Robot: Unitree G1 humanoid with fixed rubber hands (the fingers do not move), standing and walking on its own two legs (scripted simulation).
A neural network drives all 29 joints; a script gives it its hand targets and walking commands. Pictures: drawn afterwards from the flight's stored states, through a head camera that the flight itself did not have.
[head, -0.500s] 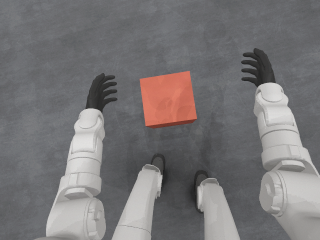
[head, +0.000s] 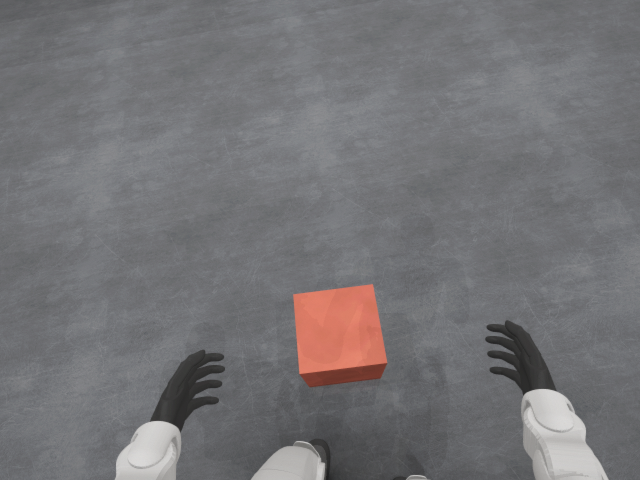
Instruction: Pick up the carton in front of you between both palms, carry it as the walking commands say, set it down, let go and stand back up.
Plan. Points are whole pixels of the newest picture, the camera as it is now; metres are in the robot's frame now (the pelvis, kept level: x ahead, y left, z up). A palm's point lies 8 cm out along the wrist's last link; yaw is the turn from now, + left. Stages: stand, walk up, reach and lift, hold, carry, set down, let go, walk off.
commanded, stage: let go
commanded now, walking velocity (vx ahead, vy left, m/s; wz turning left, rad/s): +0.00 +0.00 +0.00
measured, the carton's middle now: (339, 338) +0.41 +0.07 -0.64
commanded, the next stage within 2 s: stand in 0.66 s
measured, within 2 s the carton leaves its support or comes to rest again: neither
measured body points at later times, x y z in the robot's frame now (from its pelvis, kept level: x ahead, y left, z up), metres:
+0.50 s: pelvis +0.01 -0.03 +0.01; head +0.02 -0.02 +0.46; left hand +0.19 +0.21 -0.06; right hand +0.18 -0.26 -0.07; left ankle +0.02 +0.11 -0.73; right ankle -0.04 -0.13 -0.73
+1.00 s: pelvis +0.01 +0.01 +0.01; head +0.01 +0.03 +0.46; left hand +0.14 +0.28 -0.11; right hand +0.14 -0.29 -0.07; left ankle +0.02 +0.11 -0.73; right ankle -0.04 -0.13 -0.73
